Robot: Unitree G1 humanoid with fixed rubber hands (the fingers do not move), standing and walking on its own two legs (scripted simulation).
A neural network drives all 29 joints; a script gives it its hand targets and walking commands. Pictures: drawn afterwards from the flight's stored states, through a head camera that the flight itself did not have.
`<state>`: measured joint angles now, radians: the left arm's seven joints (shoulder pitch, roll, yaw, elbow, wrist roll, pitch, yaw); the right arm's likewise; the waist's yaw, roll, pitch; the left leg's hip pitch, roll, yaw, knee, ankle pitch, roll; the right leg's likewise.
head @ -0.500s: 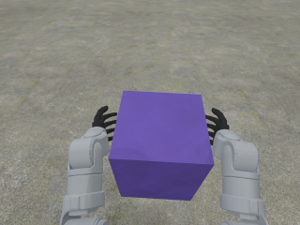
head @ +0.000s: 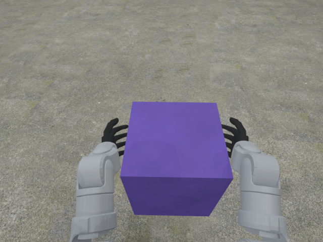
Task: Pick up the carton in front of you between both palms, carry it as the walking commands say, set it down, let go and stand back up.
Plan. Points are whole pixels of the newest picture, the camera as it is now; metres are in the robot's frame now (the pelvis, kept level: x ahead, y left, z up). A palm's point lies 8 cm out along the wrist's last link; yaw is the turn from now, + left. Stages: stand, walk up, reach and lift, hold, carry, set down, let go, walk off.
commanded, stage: carry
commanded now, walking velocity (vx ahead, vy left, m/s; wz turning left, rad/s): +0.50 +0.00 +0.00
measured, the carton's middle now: (172, 162) +0.33 +0.01 +0.01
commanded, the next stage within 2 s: none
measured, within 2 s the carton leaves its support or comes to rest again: neither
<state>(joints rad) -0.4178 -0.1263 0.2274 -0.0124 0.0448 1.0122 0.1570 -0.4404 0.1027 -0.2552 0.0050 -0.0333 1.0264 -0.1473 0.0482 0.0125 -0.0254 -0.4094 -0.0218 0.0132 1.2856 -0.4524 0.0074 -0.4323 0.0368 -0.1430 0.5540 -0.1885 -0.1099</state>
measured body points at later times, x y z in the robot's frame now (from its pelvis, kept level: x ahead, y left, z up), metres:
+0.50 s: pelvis +0.32 +0.06 +0.02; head +0.34 +0.07 +0.47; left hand +0.66 +0.18 +0.09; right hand +0.63 -0.12 +0.10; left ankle +0.33 +0.13 -0.73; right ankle +0.27 -0.07 -0.65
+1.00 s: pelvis +0.65 +0.00 +0.02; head +0.62 -0.01 +0.47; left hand +0.88 +0.16 +0.10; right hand +0.89 -0.15 +0.09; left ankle +0.66 +0.14 -0.66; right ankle +0.63 -0.07 -0.73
